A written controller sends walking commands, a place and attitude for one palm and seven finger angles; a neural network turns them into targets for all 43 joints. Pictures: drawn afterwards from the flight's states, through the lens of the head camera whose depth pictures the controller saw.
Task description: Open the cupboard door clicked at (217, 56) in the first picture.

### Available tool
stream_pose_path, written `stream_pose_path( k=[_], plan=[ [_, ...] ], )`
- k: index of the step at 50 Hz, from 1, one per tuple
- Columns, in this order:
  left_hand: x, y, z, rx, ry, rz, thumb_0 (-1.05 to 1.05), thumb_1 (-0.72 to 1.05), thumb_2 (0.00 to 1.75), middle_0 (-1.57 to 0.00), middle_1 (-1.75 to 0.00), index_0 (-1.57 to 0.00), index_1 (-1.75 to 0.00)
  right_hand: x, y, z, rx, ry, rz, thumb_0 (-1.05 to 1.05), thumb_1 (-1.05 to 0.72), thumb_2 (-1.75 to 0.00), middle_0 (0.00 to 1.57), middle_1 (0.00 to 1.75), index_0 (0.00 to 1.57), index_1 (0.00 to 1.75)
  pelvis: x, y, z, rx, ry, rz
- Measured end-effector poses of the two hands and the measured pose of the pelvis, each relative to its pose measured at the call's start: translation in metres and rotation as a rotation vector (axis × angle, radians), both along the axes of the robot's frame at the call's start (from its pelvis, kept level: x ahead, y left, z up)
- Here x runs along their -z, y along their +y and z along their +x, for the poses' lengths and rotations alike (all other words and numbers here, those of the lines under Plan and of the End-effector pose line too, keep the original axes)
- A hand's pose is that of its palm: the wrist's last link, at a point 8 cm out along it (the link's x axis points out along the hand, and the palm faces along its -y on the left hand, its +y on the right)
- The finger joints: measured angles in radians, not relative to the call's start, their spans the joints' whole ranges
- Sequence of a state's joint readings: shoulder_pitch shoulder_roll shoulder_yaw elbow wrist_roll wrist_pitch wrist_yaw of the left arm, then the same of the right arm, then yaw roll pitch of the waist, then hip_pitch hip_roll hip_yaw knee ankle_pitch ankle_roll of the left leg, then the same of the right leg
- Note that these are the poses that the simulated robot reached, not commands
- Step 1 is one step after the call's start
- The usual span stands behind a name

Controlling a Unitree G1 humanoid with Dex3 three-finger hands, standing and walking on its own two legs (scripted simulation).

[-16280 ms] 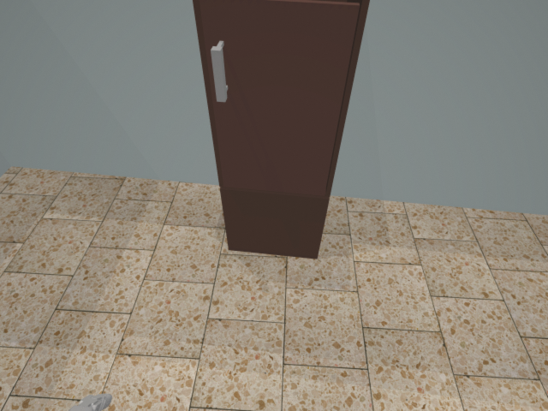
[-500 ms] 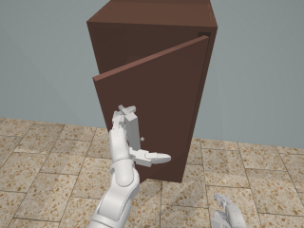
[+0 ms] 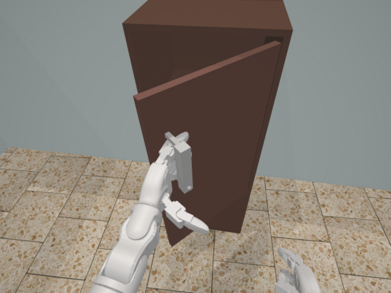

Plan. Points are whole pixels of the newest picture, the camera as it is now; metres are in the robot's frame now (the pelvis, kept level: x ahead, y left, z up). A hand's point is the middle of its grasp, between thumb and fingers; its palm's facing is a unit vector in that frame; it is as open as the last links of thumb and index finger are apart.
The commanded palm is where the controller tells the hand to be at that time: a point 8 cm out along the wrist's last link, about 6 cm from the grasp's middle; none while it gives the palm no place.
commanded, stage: slide the hand sideways off the handle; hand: left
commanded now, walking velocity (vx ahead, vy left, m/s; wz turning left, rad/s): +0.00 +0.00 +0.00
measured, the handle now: (178, 162) +0.35 +0.07 +0.11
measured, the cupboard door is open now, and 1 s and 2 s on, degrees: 47 47 47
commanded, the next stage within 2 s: draw the hand back to the body in 0.90 s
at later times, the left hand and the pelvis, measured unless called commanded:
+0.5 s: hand (170, 208) +0.24 +0.07 +0.11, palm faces -0.06 -1.00 -0.03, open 16.3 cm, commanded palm +0.21 +0.13 +0.10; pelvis +0.03 -0.03 +0.00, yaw -1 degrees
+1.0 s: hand (143, 229) +0.20 +0.11 +0.10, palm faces -0.08 -1.00 -0.04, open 16.3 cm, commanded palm +0.18 +0.17 +0.10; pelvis +0.02 -0.02 -0.01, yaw +0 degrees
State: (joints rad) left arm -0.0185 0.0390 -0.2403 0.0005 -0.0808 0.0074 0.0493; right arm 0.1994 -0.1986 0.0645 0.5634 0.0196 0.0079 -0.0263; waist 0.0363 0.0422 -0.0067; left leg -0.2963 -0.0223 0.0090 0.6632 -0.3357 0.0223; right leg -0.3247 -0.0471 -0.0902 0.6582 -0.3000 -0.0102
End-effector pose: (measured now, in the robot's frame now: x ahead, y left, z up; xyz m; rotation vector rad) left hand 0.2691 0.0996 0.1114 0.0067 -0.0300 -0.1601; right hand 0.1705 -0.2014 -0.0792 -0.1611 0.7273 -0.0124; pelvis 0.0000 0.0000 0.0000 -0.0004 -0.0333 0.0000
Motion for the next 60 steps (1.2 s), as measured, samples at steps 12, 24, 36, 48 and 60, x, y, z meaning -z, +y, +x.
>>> stream_pose_path(
  k=[12,24,36,48,60],
  plan=[
    [0.002,-0.004,-0.012,-0.029,0.011,0.007,-0.01,-0.50,0.30,-0.16,-0.32,-0.13,-0.31,-0.012,-0.012,0.012,0.009,-0.050,0.014,0.01,-0.91,-0.90,0.20,0.30,0.21,0.29,-0.002,-0.011,0.013,0.031,0.014,0.006],
    [0.005,0.027,-0.043,-0.095,0.045,0.025,-0.01,-0.50,0.30,-0.17,-0.31,-0.16,-0.31,-0.021,-0.034,0.041,0.005,-0.118,-0.013,0.01,-0.91,-0.90,0.20,0.30,0.20,0.29,-0.002,-0.026,0.032,0.022,0.032,0.001],
    [0.008,0.045,-0.070,-0.093,0.053,0.052,-0.01,-0.50,0.30,-0.16,-0.30,-0.16,-0.30,-0.016,-0.042,0.043,0.000,-0.155,-0.021,0.01,-0.91,-0.90,0.20,0.30,0.20,0.29,0.004,-0.032,0.036,0.010,0.063,0.002],
    [0.009,0.068,-0.085,-0.089,0.014,0.040,-0.01,-0.50,0.30,-0.15,-0.30,-0.15,-0.30,-0.010,-0.041,0.028,0.009,-0.182,-0.040,0.01,-0.90,-0.90,0.20,0.30,0.21,0.29,0.010,-0.024,0.025,0.000,0.070,-0.011],
    [-0.002,0.085,-0.078,-0.097,-0.010,0.068,-0.01,-0.50,0.30,-0.15,-0.30,-0.16,-0.30,-0.015,-0.022,0.021,0.023,-0.217,-0.023,0.01,-0.90,-0.90,0.20,0.30,0.21,0.30,0.009,-0.012,0.020,0.010,0.054,-0.012]
  ],
)
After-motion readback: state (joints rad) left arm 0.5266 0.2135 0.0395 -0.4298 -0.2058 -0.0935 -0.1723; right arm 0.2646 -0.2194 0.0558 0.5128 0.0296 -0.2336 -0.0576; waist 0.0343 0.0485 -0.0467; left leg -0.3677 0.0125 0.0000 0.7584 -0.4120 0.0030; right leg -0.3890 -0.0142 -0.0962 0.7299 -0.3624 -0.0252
